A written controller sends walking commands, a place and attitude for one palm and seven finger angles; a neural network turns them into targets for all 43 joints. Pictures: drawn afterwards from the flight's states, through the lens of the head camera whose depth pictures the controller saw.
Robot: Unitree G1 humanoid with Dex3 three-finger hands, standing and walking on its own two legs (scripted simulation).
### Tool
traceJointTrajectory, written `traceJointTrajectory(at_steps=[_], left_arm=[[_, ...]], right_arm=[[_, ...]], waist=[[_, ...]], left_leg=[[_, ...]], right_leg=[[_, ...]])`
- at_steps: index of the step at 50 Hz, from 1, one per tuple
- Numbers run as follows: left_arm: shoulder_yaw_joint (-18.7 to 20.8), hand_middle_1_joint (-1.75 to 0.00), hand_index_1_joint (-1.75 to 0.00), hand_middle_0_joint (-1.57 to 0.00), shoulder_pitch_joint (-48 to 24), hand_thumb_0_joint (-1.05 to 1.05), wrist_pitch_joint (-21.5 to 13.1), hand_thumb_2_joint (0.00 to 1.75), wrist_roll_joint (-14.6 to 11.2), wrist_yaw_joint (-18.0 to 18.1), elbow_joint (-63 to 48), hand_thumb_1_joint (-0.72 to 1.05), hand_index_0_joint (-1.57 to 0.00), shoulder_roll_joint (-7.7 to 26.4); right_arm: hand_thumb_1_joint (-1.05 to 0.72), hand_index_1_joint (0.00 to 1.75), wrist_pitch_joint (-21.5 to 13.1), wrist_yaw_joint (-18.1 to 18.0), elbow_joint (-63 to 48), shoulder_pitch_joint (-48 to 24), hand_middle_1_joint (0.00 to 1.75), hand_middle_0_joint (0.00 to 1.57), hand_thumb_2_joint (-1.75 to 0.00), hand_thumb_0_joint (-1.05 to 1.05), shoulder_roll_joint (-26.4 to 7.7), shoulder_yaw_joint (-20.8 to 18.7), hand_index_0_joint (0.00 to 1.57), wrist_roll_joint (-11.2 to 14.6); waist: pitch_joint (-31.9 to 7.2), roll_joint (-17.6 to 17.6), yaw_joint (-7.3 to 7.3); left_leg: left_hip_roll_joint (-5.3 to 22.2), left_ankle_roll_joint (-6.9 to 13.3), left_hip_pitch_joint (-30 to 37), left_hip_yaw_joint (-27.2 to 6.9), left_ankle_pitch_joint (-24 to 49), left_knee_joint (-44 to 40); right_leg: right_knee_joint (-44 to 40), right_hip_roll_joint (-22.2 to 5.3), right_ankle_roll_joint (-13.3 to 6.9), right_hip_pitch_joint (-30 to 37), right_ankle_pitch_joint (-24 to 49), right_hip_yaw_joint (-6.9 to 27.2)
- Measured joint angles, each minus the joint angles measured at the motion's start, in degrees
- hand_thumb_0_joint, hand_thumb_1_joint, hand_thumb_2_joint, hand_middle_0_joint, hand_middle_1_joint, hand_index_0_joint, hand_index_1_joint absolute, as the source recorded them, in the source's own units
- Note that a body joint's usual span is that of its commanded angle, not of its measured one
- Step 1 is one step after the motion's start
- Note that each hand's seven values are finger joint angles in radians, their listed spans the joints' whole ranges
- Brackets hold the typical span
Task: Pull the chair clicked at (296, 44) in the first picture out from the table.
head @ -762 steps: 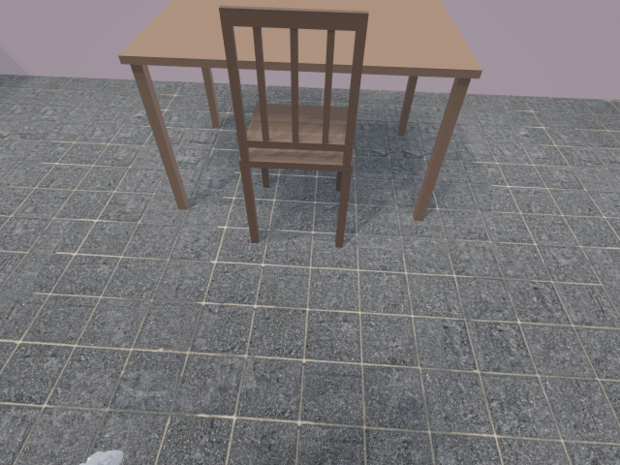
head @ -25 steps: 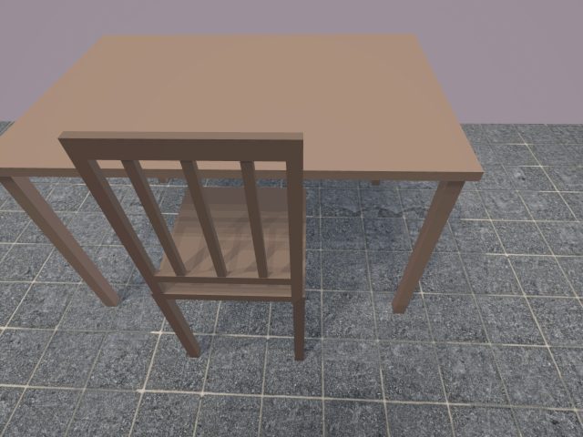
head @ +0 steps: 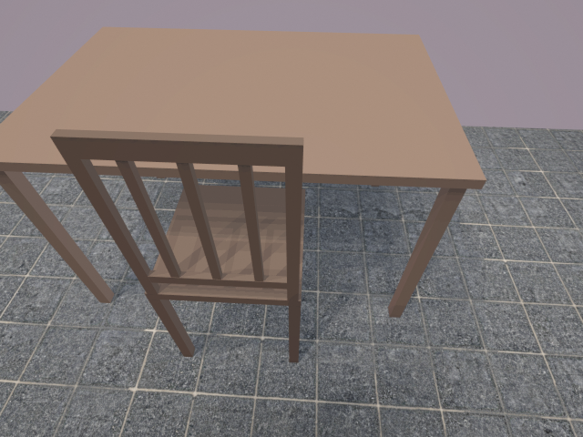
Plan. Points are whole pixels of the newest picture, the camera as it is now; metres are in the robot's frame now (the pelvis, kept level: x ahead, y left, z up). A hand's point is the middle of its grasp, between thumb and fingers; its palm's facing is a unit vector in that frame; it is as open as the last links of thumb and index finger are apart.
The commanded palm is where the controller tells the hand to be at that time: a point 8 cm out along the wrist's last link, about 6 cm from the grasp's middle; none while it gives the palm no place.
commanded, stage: look again from close up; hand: left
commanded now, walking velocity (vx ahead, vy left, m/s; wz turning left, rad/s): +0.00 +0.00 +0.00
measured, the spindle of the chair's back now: (203, 228) +0.50 +0.21 -0.07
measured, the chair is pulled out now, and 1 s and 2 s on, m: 0.00 0.00 0.00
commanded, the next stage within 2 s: shuffle to correct the standing spot in 0.32 s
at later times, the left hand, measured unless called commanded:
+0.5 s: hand out of the picture +0.00 +0.17 -0.17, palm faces +0.03 -0.98 -0.18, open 7.4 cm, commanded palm none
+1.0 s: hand out of the picture +0.06 +0.20 -0.18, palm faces +0.04 -0.97 -0.22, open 7.3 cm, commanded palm none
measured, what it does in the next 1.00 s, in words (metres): shifts its weight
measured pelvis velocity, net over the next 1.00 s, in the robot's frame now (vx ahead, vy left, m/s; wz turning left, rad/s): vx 0.05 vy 0.02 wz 0.00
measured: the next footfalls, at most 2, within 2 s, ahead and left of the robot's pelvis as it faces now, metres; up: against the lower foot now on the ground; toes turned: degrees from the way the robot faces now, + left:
none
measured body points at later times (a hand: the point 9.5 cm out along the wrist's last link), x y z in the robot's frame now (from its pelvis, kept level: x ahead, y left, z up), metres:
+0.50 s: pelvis +0.01 +0.00 +0.00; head +0.02 +0.00 +0.45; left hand +0.00 +0.22 -0.16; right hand +0.00 -0.21 -0.17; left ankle -0.03 +0.12 -0.74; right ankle +0.00 -0.11 -0.74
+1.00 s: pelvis +0.05 +0.02 +0.00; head +0.08 +0.01 +0.45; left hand +0.06 +0.25 -0.16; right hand +0.03 -0.19 -0.17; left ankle -0.03 +0.12 -0.74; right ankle +0.00 -0.11 -0.74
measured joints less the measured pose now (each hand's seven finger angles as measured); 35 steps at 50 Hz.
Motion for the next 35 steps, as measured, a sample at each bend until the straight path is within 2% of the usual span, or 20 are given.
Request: traceJointTrajectory(at_steps=[23, 32, 35], left_arm=[[0.32, -0.30, -0.30, -0.20, 0.16, 0.00, -0.16, 0.90, 0.02, 0.00, -0.10, 0.91, -0.20, 0.21], [1.49, -0.30, -0.30, -0.20, 2.42, 0.00, 0.18, 0.90, 0.49, -0.71, -1.24, 0.91, -0.20, -0.06], [2.04, -0.30, -0.30, -0.20, 3.68, 0.00, 0.23, 0.90, 0.48, -0.68, -1.10, 0.91, -0.20, 0.09]], right_arm=[[-0.92, 0.30, -0.38, -0.20, 0.30, 0.07, 0.30, 0.20, -0.90, 0.00, -0.24, -0.06, 0.20, 0.04], [-0.91, 0.30, 0.72, 0.69, -0.33, 2.82, 0.30, 0.20, -0.90, 0.00, -0.40, -0.61, 0.20, -0.57], [-0.91, 0.30, 0.22, 0.51, -0.39, 3.46, 0.30, 0.20, -0.90, 0.00, -0.26, -0.69, 0.20, -0.58]], waist=[[-0.40, -0.14, 0.22], [-1.28, 0.14, 0.66], [-1.27, -0.95, 0.92]], left_leg=[[-0.05, -0.02, 1.35, 0.06, -0.32, -1.24], [0.27, 0.69, -1.20, -0.74, -5.24, 5.81], [-0.37, 0.75, -0.75, -0.23, -6.55, 6.48]], right_leg=[[-0.84, 0.00, 0.09, 1.16, -0.51, 0.02], [3.46, 0.02, 0.13, 0.17, -4.30, -0.68], [4.98, -0.68, 0.68, 0.04, -5.77, -0.12]])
